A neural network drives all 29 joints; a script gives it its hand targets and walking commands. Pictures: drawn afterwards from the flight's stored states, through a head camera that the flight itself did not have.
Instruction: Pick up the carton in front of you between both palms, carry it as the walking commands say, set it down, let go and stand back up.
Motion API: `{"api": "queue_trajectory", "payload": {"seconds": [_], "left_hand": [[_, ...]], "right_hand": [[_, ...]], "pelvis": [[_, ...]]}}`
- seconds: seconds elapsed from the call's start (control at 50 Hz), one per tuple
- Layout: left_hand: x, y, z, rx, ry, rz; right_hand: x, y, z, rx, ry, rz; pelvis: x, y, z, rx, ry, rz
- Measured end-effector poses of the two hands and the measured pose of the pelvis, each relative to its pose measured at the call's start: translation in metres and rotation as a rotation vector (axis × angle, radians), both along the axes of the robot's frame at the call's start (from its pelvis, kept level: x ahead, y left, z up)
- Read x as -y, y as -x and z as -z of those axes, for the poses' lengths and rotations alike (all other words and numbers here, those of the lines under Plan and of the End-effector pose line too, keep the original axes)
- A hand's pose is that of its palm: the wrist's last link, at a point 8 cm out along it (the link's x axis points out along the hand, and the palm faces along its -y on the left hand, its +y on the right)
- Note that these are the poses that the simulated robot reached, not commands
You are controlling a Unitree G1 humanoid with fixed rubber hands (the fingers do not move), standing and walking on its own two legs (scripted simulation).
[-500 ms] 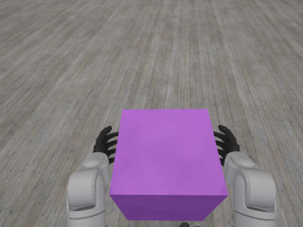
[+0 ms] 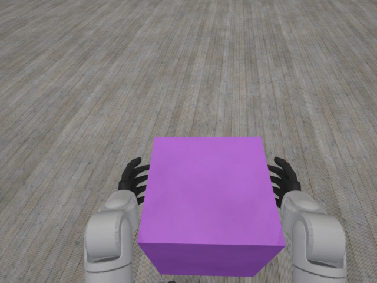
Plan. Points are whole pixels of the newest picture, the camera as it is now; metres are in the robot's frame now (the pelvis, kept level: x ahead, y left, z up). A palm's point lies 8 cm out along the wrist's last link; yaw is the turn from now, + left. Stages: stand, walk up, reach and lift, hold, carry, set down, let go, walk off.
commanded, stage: carry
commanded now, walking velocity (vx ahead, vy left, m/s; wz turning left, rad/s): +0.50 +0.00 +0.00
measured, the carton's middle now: (206, 210) +0.27 +0.00 +0.02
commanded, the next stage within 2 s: none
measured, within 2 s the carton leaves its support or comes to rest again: neither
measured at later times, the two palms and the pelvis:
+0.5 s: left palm (146, 93) +0.60 +0.16 +0.09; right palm (249, 90) +0.60 -0.14 +0.10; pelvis +0.34 +0.02 +0.00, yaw -1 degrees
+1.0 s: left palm (162, 43) +0.94 +0.15 +0.10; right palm (238, 41) +0.94 -0.15 +0.09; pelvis +0.68 +0.00 +0.00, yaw +0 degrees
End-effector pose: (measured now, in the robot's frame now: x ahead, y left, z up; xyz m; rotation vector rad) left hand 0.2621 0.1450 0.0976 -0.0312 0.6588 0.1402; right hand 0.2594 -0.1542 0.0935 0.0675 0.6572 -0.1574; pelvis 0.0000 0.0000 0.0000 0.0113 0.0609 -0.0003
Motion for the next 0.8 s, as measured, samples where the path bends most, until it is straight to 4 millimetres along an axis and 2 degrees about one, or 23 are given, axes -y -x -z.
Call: {"api": "queue_trajectory", "payload": {"seconds": [0.06,0.1,0.18,0.3,0.4,0.46,0.52,0.56,0.6,0.68,0.8], "left_hand": [[-0.013,-0.053,0.013,0.01,0.019,0.009],[-0.021,-0.085,0.026,-0.018,0.043,0.007],[-0.029,-0.132,0.035,-0.114,0.043,0.022],[-0.03,-0.205,0.022,-0.103,0.041,0.046],[-0.028,-0.269,0.005,-0.037,0.038,0.03],[-0.023,-0.311,0.002,-0.01,0.033,0.013],[-0.013,-0.358,0.008,-0.004,0.024,-0.001],[-0.005,-0.39,0.016,-0.002,0.015,-0.013],[0.003,-0.42,0.025,-0.032,-0.004,-0.018],[0.01,-0.461,0.036,-0.132,-0.005,-0.038],[0.012,-0.527,0.022,-0.125,-0.014,-0.049]], "right_hand": [[-0.013,-0.05,0.007,0.01,0.015,0.012],[-0.022,-0.081,0.015,-0.017,0.034,0.013],[-0.029,-0.124,0.024,-0.115,0.032,0.03],[-0.031,-0.19,0.01,-0.104,0.038,0.048],[-0.028,-0.26,-0.007,-0.038,0.036,0.031],[-0.023,-0.307,-0.008,-0.011,0.031,0.015],[-0.013,-0.357,0.001,-0.005,0.021,0.001],[-0.005,-0.393,0.013,-0.003,0.01,-0.01],[0.002,-0.425,0.026,-0.033,-0.012,-0.013],[0.009,-0.473,0.038,-0.133,-0.012,-0.033],[0.012,-0.542,0.026,-0.124,-0.011,-0.052]], "pelvis": [[-0.015,-0.051,0.016,0.011,0.008,0.019],[-0.023,-0.079,0.02,0.013,-0.012,0.026],[-0.034,-0.122,0.006,-0.001,0.009,0.048],[-0.04,-0.192,-0.011,-0.015,0.035,0.04],[-0.032,-0.26,-0.012,-0.014,0.037,0.028],[-0.023,-0.306,-0.006,-0.009,0.032,0.025],[-0.011,-0.356,0.005,0.0,0.023,0.014],[0.0,-0.391,0.018,0.013,0.019,0.0],[0.008,-0.419,0.022,0.016,0.037,-0.006],[0.019,-0.462,0.007,0.003,0.014,-0.028],[0.024,-0.531,-0.011,-0.01,-0.015,-0.019]]}}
